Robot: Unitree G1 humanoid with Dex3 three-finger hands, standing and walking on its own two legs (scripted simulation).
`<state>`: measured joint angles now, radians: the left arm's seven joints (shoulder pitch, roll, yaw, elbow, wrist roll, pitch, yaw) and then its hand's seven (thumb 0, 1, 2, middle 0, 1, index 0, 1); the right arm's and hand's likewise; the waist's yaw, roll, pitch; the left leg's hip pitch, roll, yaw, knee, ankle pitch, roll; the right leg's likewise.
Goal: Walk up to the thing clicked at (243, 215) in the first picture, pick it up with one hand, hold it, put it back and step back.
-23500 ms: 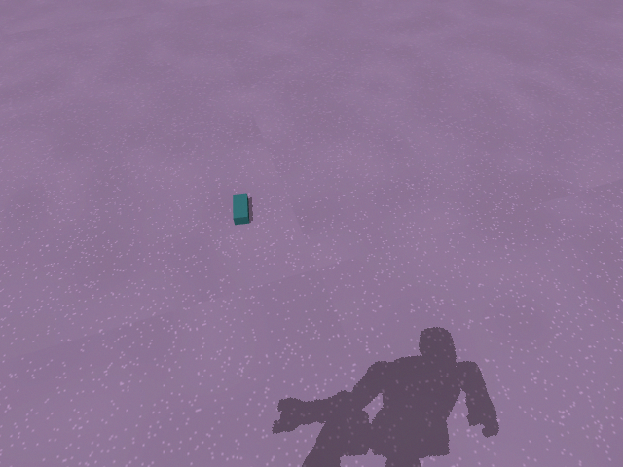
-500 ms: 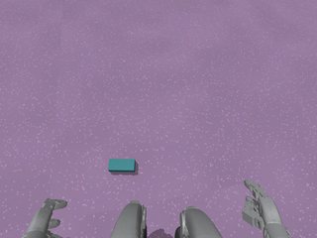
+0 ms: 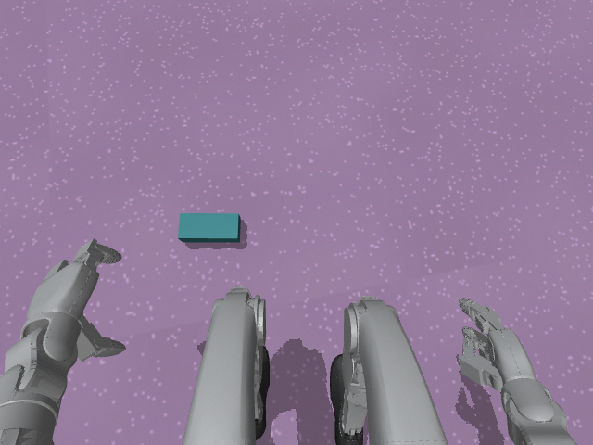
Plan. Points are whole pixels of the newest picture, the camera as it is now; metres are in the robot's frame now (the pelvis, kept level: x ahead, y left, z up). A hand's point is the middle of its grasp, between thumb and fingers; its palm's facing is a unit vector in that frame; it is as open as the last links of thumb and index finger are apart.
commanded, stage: rise first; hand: left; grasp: from above
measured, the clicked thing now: (210, 228) +0.48 +0.24 -0.48
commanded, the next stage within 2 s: none
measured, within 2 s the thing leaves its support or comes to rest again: neither
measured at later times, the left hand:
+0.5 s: hand (145, 264) +0.35 +0.31 -0.27, palm faces -0.50 -0.17 -0.85, open 13.9 cm
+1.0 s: hand (158, 249) +0.39 +0.31 -0.33, palm faces -0.46 -0.03 -0.88, open 13.5 cm
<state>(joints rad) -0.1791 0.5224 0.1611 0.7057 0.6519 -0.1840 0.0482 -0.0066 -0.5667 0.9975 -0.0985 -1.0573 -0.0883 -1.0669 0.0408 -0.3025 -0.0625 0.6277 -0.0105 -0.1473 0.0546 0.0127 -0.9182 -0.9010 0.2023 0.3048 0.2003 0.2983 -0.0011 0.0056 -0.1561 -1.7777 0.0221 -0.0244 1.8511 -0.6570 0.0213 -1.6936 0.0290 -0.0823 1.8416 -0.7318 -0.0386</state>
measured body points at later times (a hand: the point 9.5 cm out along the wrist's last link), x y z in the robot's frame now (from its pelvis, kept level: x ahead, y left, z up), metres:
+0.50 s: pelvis -0.04 +0.00 -0.12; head +0.17 +0.04 +0.27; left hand +0.37 +0.31 -0.22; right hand +0.03 -0.28 -0.24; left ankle +0.07 +0.11 -0.47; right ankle +0.05 -0.11 -0.47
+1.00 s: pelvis -0.03 +0.01 -0.16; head +0.21 +0.06 +0.22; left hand +0.41 +0.31 -0.28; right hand +0.06 -0.27 -0.28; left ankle +0.07 +0.11 -0.47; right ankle +0.05 -0.11 -0.47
